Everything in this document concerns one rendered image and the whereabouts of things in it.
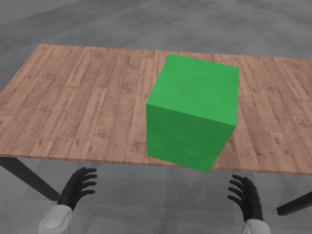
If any carton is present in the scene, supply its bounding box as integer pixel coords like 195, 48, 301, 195
146, 54, 240, 173

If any right robot hand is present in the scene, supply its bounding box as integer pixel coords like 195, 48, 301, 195
227, 175, 263, 222

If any robot left forearm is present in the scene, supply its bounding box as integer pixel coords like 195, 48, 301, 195
37, 205, 73, 234

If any table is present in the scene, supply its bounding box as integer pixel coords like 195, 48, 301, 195
0, 44, 312, 216

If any robot right forearm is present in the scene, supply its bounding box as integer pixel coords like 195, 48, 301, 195
242, 218, 271, 234

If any left robot hand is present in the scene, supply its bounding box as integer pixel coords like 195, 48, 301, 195
57, 167, 98, 211

